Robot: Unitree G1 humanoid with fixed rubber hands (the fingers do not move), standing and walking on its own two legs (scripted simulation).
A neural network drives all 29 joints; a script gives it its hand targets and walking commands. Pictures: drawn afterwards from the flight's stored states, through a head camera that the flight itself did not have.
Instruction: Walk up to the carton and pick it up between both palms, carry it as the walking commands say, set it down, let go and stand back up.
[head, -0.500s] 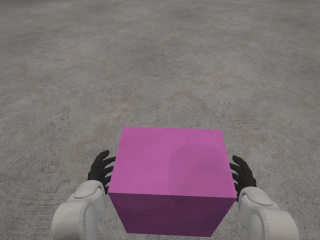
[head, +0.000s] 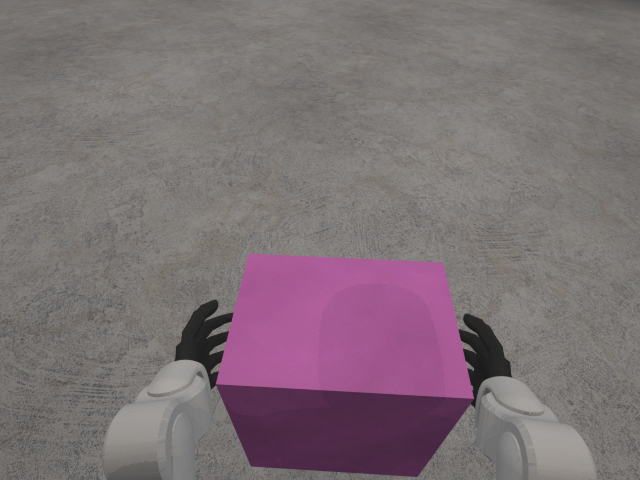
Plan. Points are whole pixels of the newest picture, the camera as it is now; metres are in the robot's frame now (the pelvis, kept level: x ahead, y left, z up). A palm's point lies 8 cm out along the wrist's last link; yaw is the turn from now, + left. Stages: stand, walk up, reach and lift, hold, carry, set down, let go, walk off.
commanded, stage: carry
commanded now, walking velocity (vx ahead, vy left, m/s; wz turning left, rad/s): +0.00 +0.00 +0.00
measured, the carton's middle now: (338, 373) +0.27 +0.01 +0.03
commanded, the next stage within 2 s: hold in 1.60 s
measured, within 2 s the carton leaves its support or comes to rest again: neither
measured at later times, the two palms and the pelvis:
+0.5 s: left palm (191, 368) +0.24 +0.17 +0.08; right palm (476, 383) +0.24 -0.14 +0.09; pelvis +0.00 +0.01 +0.00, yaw +0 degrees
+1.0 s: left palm (208, 366) +0.26 +0.16 +0.04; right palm (467, 382) +0.26 -0.14 +0.05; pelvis +0.00 +0.01 +0.00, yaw +0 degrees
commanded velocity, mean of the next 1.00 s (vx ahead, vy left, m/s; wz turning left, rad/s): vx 0.00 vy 0.00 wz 0.00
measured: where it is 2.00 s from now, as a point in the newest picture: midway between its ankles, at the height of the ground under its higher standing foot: outside the picture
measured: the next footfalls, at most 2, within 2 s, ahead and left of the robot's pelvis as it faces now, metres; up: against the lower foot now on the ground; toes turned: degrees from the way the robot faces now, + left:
none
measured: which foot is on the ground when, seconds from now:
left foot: down 0.00-1.00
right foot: down 0.00-1.00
